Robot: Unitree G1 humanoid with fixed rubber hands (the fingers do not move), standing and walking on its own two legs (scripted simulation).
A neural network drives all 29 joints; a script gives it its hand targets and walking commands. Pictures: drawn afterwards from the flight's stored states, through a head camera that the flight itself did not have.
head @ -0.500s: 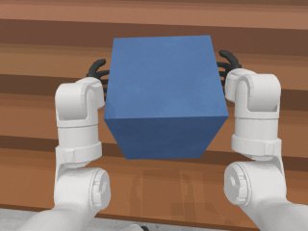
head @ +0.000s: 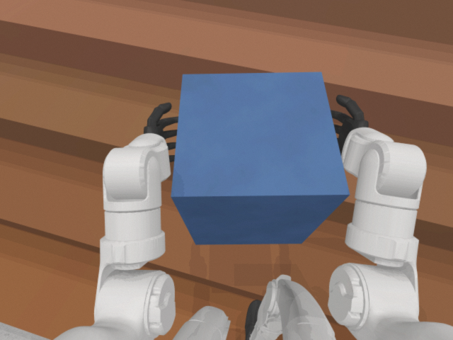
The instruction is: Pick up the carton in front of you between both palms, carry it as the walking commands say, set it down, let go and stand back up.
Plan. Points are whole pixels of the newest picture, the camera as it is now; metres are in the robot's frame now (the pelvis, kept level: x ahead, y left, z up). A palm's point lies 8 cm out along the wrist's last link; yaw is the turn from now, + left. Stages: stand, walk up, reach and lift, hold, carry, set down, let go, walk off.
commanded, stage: carry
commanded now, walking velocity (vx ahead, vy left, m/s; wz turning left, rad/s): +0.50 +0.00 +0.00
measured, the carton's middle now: (249, 170) +0.38 +0.04 +0.04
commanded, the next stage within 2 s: none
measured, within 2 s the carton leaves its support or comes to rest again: neither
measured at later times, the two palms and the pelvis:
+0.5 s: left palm out of the picture +0.70 +0.11 +0.37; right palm out of the picture +0.65 -0.19 +0.36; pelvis +0.31 +0.03 +0.18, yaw -1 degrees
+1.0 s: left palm out of the picture +0.97 +0.03 +0.42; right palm out of the picture +0.97 -0.27 +0.44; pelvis +0.58 -0.13 +0.29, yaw -3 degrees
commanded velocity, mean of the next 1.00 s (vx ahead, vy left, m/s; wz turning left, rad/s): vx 0.50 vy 0.00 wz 0.00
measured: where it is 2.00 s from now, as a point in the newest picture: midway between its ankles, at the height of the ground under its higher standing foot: (321, 27)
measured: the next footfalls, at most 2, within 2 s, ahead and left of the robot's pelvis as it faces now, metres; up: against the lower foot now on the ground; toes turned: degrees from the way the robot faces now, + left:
left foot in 0.38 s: +0.46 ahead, +0.11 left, +0.17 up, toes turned +3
right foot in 0.94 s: +0.74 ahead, -0.26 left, +0.34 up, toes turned -4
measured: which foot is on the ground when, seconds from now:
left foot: up 0.00-0.36, down 0.38-0.96, up 0.98-1.00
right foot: down 0.00-0.40, up 0.42-0.92, down 0.94-1.00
